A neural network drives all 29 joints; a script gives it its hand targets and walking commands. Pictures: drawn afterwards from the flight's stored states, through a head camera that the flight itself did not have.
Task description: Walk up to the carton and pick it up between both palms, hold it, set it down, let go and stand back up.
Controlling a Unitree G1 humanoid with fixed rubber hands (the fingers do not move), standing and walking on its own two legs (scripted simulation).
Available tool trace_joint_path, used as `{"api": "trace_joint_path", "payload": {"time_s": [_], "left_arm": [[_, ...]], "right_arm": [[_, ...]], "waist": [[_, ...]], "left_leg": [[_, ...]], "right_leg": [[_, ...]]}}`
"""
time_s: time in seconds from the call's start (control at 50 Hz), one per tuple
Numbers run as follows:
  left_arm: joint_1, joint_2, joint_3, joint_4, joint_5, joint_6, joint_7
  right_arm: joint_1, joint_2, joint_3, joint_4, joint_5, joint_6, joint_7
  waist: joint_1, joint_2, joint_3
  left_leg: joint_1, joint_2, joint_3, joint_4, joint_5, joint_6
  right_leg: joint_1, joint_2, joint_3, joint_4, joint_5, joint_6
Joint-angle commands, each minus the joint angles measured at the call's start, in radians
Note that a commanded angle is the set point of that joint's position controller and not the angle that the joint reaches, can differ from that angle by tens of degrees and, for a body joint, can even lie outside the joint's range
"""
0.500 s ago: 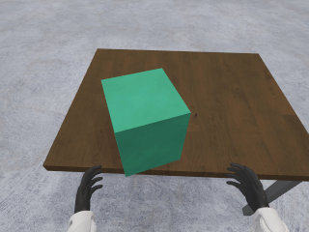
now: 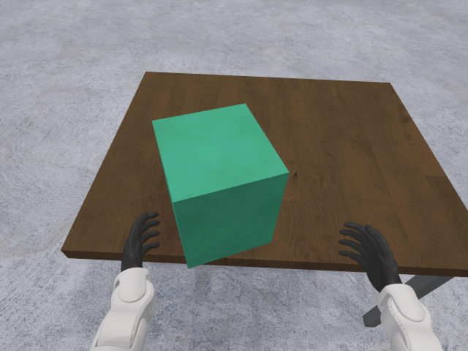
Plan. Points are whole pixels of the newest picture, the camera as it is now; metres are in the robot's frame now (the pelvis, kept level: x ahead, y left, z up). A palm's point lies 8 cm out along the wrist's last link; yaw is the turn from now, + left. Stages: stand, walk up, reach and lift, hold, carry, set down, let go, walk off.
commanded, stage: reach and lift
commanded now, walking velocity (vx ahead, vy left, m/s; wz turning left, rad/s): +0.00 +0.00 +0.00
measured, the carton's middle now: (216, 186) +0.44 +0.05 -0.01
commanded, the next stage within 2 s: none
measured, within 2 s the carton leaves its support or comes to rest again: neither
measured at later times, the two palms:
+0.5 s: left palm (131, 215) +0.30 +0.17 +0.09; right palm (376, 221) +0.31 -0.23 +0.07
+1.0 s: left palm (125, 185) +0.34 +0.19 +0.11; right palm (360, 174) +0.38 -0.21 +0.11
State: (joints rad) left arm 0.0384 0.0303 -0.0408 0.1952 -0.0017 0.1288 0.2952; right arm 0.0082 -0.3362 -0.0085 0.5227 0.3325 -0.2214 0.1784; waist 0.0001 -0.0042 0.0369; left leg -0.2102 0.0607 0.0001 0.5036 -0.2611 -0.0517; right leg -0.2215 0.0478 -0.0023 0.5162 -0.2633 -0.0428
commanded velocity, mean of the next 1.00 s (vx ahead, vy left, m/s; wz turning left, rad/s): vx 0.00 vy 0.00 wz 0.00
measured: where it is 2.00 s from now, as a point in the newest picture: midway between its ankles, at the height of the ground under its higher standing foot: outside the picture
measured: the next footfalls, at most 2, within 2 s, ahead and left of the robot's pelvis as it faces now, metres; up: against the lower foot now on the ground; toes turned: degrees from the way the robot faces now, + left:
none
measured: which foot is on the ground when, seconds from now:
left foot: down 0.00-1.00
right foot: down 0.00-1.00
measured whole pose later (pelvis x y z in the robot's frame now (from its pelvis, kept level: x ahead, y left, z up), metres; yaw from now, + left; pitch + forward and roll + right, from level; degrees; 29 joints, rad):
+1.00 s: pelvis +0.00 -0.01 +0.00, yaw +0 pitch -1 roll +0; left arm -0.44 0.03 0.20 0.13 0.00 0.63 0.27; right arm -0.53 -0.35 0.02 0.52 0.37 0.22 0.03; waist 0.03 0.01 0.04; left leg -0.21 0.07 0.00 0.45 -0.23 -0.07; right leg -0.23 0.06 0.00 0.48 -0.24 -0.06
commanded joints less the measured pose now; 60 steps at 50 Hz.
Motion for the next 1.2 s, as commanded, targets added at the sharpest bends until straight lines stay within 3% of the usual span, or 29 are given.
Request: {"api": "trace_joint_path", "payload": {"time_s": [0.0,0.08,0.12,0.16,0.24,0.28,0.32,0.38,0.4,0.46,0.48,0.52,0.56,0.58,0.6,0.64,0.66,0.68,0.7,0.72,0.74,0.86,0.92,0.94,0.98,1.04,1.1,1.16,1.18], "left_arm": [[-0.213,-0.078,0.059,-0.363,-0.007,-0.002,-0.003],[-0.237,-0.067,0.055,-0.409,-0.019,0.032,-0.009],[-0.295,-0.051,0.074,-0.398,-0.02,0.058,-0.01],[-0.33,-0.038,0.089,-0.359,-0.019,0.094,-0.013],[-0.442,0.004,0.111,-0.351,-0.046,0.142,-0.011],[-0.509,0.015,0.123,-0.324,-0.048,0.17,-0.003],[-0.573,0.019,0.14,-0.233,-0.055,0.208,-0.006],[-0.653,0.045,0.16,-0.18,-0.057,0.26,0.009],[-0.643,0.041,0.169,-0.17,-0.053,0.282,0.01],[-0.734,0.056,0.183,-0.135,-0.048,0.339,0.005],[-0.74,0.063,0.206,-0.127,-0.039,0.36,0.005],[-0.776,0.06,0.217,-0.085,-0.035,0.389,0.001],[-0.743,0.058,0.254,-0.118,-0.021,0.412,-0.006],[-0.776,0.059,0.236,-0.184,-0.021,0.416,-0.006],[-0.774,0.065,0.256,-0.176,-0.023,0.423,-0.006],[-0.809,0.077,0.245,-0.21,-0.025,0.43,-0.017],[-0.813,0.088,0.268,-0.232,-0.028,0.426,-0.02],[-0.821,0.082,0.241,-0.276,-0.045,0.421,-0.026],[-0.788,0.087,0.25,-0.271,-0.04,0.426,-0.033],[-0.788,0.073,0.234,-0.302,-0.041,0.433,-0.036],[-0.819,0.074,0.22,-0.326,-0.054,0.426,-0.038],[-0.849,0.107,0.235,-0.37,-0.071,0.44,-0.045],[-0.952,0.121,0.222,-0.307,-0.081,0.452,-0.034],[-0.976,0.152,0.251,-0.282,-0.081,0.456,-0.03],[-0.999,0.146,0.232,-0.178,-0.082,0.472,-0.031],[-1.07,0.17,0.253,-0.014,-0.077,0.479,-0.025],[-1.199,0.214,0.247,0.094,-0.105,0.471,-0.012],[-1.235,0.224,0.266,0.179,-0.12,0.449,0.01],[-1.306,0.25,0.268,0.166,-0.121,0.441,0.016]], "right_arm": [[-0.371,-0.299,0.09,-0.296,0.116,-0.013,-0.028],[-0.378,-0.303,0.074,-0.295,0.117,0.026,-0.042],[-0.437,-0.306,0.077,-0.302,0.115,0.055,-0.045],[-0.482,-0.296,0.085,-0.273,0.123,0.087,-0.043],[-0.607,-0.287,0.079,-0.329,0.112,0.134,-0.059],[-0.68,-0.291,0.078,-0.302,0.108,0.162,-0.058],[-0.737,-0.271,0.072,-0.252,0.098,0.2,-0.063],[-0.826,-0.275,0.081,-0.209,0.096,0.249,-0.056],[-0.819,-0.282,0.071,-0.215,0.087,0.264,-0.06],[-0.884,-0.28,0.079,-0.173,0.078,0.317,-0.073],[-0.889,-0.274,0.085,-0.147,0.08,0.333,-0.074],[-0.927,-0.28,0.089,-0.112,0.075,0.361,-0.077],[-0.9,-0.274,0.089,-0.109,0.072,0.382,-0.084],[-0.925,-0.289,0.079,-0.134,0.079,0.38,-0.089],[-0.931,-0.292,0.087,-0.114,0.089,0.387,-0.093],[-0.984,-0.314,0.079,-0.133,0.087,0.387,-0.106],[-0.988,-0.304,0.086,-0.176,0.092,0.384,-0.108],[-0.997,-0.306,0.087,-0.211,0.094,0.376,-0.117],[-0.986,-0.305,0.099,-0.231,0.106,0.378,-0.126],[-0.985,-0.302,0.105,-0.223,0.113,0.381,-0.134],[-1.006,-0.31,0.103,-0.217,0.119,0.376,-0.132],[-1.092,-0.323,0.116,-0.28,0.143,0.379,-0.149],[-1.176,-0.328,0.106,-0.201,0.144,0.402,-0.144],[-1.199,-0.329,0.104,-0.201,0.14,0.41,-0.144],[-1.23,-0.322,0.127,-0.123,0.137,0.431,-0.141],[-1.293,-0.3,0.14,-0.004,0.13,0.469,-0.132],[-1.395,-0.275,0.132,0.041,0.114,0.489,-0.125],[-1.424,-0.258,0.136,0.084,0.107,0.493,-0.12],[-1.45,-0.273,0.114,0.102,0.092,0.498,-0.121]], "waist": [[0.147,-0.043,-0.304],[0.126,-0.006,-0.311],[0.136,-0.022,-0.29],[0.149,0.006,-0.293],[0.152,-0.03,-0.303],[0.169,-0.009,-0.303],[0.167,-0.031,-0.264],[0.196,-0.031,-0.26],[0.19,-0.054,-0.27],[0.184,-0.027,-0.27],[0.204,-0.021,-0.27],[0.201,-0.042,-0.261],[0.212,-0.054,-0.299],[0.199,-0.006,-0.332],[0.211,-0.001,-0.344],[0.189,0.006,-0.406],[0.205,-0.006,-0.434],[0.184,-0.01,-0.483],[0.194,-0.015,-0.49],[0.179,0.001,-0.498],[0.173,0.025,-0.53],[0.195,0.008,-0.587],[0.204,0.036,-0.534],[0.227,0.003,-0.526],[0.229,-0.004,-0.482],[0.25,-0.045,-0.393],[0.248,-0.053,-0.393],[0.271,-0.088,-0.434],[0.257,-0.057,-0.466]], "left_leg": [[0.125,-0.054,0.044,-0.128,0.437,0.002],[0.155,-0.052,0.043,-0.129,0.453,-0.007],[0.133,-0.049,0.046,-0.136,0.417,-0.002],[0.137,-0.048,0.046,-0.143,0.376,-0.002],[0.069,-0.051,0.053,-0.165,0.267,0.024],[0.041,-0.049,0.055,-0.177,0.219,0.024],[-0.004,-0.05,0.051,-0.19,0.136,0.038],[-0.046,-0.047,0.052,-0.201,0.064,0.043],[-0.041,-0.049,0.053,-0.202,0.064,0.044],[-0.058,-0.051,0.053,-0.211,0.054,0.04],[-0.057,-0.05,0.055,-0.208,0.072,0.037],[-0.059,-0.049,0.058,-0.209,0.066,0.036],[-0.02,-0.046,0.054,-0.205,0.145,0.029],[-0.011,-0.054,0.059,-0.204,0.171,0.018],[-0.007,-0.055,0.064,-0.196,0.202,0.014],[0.034,-0.057,0.061,-0.176,0.288,0.005],[0.035,-0.06,0.064,-0.168,0.324,0.003],[0.033,-0.065,0.064,-0.15,0.371,-0.005],[0.031,-0.069,0.059,-0.146,0.397,-0.004],[0.044,-0.074,0.055,-0.135,0.442,-0.009],[0.059,-0.072,0.057,-0.123,0.465,-0.021],[0.076,-0.069,0.054,-0.09,0.574,-0.029],[0.06,-0.062,0.051,-0.11,0.472,-0.027],[0.035,-0.058,0.056,-0.115,0.437,-0.018],[0.009,-0.054,0.053,-0.127,0.376,-0.009],[-0.07,-0.049,0.058,-0.156,0.203,0.012],[-0.138,-0.051,0.056,-0.165,0.059,0.026],[-0.172,-0.045,0.064,-0.155,0.056,0.029],[-0.174,-0.048,0.061,-0.158,0.04,0.023]], "right_leg": [[0.157,0.021,0.056,-0.139,0.419,-0.016],[0.147,0.027,0.052,-0.151,0.423,-0.017],[0.124,0.027,0.056,-0.16,0.382,-0.017],[0.107,0.025,0.058,-0.178,0.313,-0.019],[0.102,0.015,0.07,-0.176,0.24,-0.007],[0.084,0.017,0.064,-0.171,0.179,-0.012],[0.069,0.004,0.089,-0.185,0.078,-0.004],[0.036,-0.006,0.104,-0.187,-0.033,-0.001],[0.058,-0.006,0.102,-0.19,-0.029,0.001],[0.076,-0.015,0.11,-0.192,-0.033,0.003],[0.076,-0.016,0.119,-0.193,-0.03,0.004],[0.083,-0.018,0.118,-0.2,-0.038,0.014],[0.121,-0.016,0.115,-0.194,0.066,0.02],[0.131,-0.005,0.103,-0.18,0.129,0.013],[0.146,-0.003,0.099,-0.167,0.192,0.02],[0.168,0.016,0.065,-0.145,0.325,0.019],[0.181,0.018,0.064,-0.142,0.368,0.025],[0.222,0.016,0.066,-0.122,0.47,0.03],[0.248,0.018,0.067,-0.116,0.532,0.034],[0.26,0.014,0.071,-0.108,0.598,0.034],[0.254,0.025,0.054,-0.096,0.621,0.031],[0.258,0.034,0.055,-0.081,0.713,0.04],[0.184,0.036,0.044,-0.105,0.544,0.031],[0.183,0.035,0.051,-0.102,0.51,0.032],[0.172,0.032,0.048,-0.11,0.466,0.027],[0.135,0.007,0.079,-0.14,0.248,0.035],[0.089,-0.019,0.117,-0.158,-0.001,0.033],[0.109,-0.029,0.129,-0.155,-0.046,0.036],[0.099,-0.031,0.128,-0.152,-0.055,0.037]]}}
